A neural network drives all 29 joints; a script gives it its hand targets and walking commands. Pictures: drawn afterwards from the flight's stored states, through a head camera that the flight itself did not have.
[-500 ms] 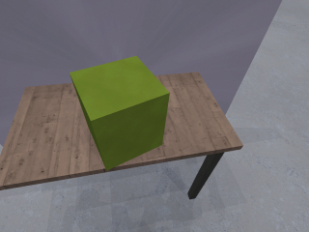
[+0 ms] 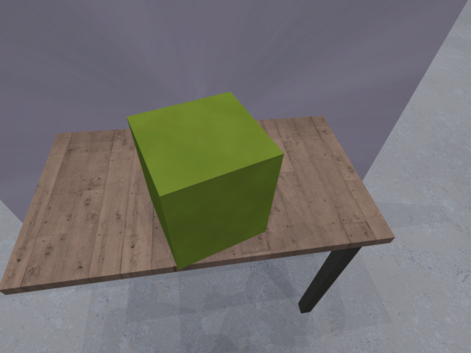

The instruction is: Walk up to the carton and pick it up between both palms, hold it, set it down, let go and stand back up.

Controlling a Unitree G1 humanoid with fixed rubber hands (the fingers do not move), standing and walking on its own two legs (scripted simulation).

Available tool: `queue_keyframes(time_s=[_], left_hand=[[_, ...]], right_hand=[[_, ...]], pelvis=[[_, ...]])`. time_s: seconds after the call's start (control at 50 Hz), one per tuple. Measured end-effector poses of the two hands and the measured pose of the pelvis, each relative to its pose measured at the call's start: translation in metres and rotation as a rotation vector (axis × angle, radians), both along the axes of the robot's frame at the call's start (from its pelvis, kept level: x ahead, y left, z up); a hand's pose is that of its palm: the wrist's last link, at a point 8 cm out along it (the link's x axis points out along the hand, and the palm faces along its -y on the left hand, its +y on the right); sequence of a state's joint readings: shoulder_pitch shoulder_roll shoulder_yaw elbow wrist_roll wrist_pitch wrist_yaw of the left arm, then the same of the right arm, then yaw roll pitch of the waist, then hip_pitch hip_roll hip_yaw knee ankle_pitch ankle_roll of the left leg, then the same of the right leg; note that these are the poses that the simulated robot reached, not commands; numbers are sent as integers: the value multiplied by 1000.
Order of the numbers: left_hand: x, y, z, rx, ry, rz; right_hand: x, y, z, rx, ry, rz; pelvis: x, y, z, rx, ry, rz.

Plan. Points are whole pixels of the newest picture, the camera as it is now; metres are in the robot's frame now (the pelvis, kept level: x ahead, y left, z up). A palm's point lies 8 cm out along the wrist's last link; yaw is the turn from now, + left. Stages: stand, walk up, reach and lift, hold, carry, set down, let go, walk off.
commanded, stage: walk up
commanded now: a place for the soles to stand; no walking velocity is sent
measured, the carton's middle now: (204, 181) +0.44 +0.06 +0.02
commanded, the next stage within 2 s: reach and lift in 0.88 s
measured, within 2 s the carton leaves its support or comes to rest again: neither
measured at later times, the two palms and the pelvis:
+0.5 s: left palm out of the picture +0.09 +0.26 -0.11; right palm out of the picture +0.08 -0.26 -0.10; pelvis +0.01 +0.00 +0.00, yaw +3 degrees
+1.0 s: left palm out of the picture +0.11 +0.27 -0.12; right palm out of the picture +0.13 -0.26 -0.11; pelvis -0.01 +0.00 -0.01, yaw +3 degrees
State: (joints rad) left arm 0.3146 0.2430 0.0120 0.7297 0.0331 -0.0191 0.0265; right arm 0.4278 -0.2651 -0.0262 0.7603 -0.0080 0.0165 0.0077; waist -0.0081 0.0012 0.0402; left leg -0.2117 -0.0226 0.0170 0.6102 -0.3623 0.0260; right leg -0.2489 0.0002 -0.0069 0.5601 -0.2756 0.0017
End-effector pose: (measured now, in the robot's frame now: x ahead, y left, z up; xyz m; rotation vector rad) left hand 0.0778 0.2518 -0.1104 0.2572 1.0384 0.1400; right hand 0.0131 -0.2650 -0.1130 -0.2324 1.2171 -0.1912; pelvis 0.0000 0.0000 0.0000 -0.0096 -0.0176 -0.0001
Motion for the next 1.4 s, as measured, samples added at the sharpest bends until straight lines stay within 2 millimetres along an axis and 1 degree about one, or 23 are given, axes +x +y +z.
queue_keyframes(time_s=[0.04, 0.1, 0.16, 0.24, 0.32, 0.44, 0.64, 0.74, 0.9, 0.94, 0.96, 1.0, 1.04, 1.08, 1.1, 1.14, 1.2, 1.26, 1.32, 1.4], left_hand=[[1, 2, 1, -1, -12, 9], [0, 10, -3, -1, 2, 24], [0, 16, -6, -3, 24, 29], [4, 16, -2, -11, 18, 31], [10, 13, 2, -11, 1, 28], [12, 9, 5, -7, -24, 29], [0, 7, 3, -12, -5, 40], [-3, 8, 2, -19, -1, 50], [-5, 12, 0, -17, -5, 71], [1, 17, -8, 4, 66, 88], [8, 18, -11, 12, 95, 85], [28, 19, -11, 23, 96, 68], [53, 16, -1, 38, 28, 43], [73, 10, 16, 48, -62, 25], [80, 5, 25, 48, -101, 19], [86, -4, 38, 35, -150, 19], [82, -15, 46, 11, -162, 36], [72, -19, 44, 13, -149, 77], [59, -22, 40, 16, -140, 124], [49, -30, 38, 10, -166, 155]], right_hand=[[10, 1, 1, -5, -11, 18], [27, 4, 3, -17, -50, 51], [40, 8, 8, -17, -93, 59], [53, 11, 12, -15, -107, 67], [63, 9, 15, -15, -122, 82], [69, 4, 13, -17, -123, 108], [70, 7, 13, -1, -116, 132], [69, 6, 14, -8, -108, 133], [78, 12, 15, -8, -127, 163], [90, 9, 6, -4, -147, 161], [99, 7, 2, -3, -166, 158], [118, 7, 2, -5, -229, 165], [133, 9, 8, 3, -304, 179], [142, 10, 16, 26, -359, 189], [143, 9, 21, 35, -378, 194], [144, 5, 31, 44, -400, 201], [141, -7, 41, 34, -415, 202], [137, -16, 45, 38, -406, 214], [134, -16, 44, 58, -384, 242], [137, -9, 45, 91, -408, 270]], pelvis=[[2, 1, 0, 5, -4, 8], [5, 6, -2, 7, -13, 26], [8, 8, -2, 22, -13, 23], [14, 9, 1, 12, -6, 26], [15, 6, 3, 10, 2, 32], [12, 3, 1, 6, -5, 47], [11, 0, 2, 3, -1, 65], [11, 1, 2, 1, 1, 75], [10, 2, 1, -4, 4, 90], [4, 0, -4, -4, 22, 72], [-1, -1, -7, -4, 28, 61], [-8, -3, -11, -5, 30, 47], [-12, -5, -11, -9, 21, 40], [-13, -7, -8, -14, 4, 34], [-12, -8, -5, -15, -4, 31], [-9, -10, 2, -12, -17, 29], [-6, -15, 8, -2, -31, 28], [-7, -21, 11, 8, -44, 18], [-10, -28, 12, 14, -41, 17], [-14, -37, 12, 17, -34, 18]])
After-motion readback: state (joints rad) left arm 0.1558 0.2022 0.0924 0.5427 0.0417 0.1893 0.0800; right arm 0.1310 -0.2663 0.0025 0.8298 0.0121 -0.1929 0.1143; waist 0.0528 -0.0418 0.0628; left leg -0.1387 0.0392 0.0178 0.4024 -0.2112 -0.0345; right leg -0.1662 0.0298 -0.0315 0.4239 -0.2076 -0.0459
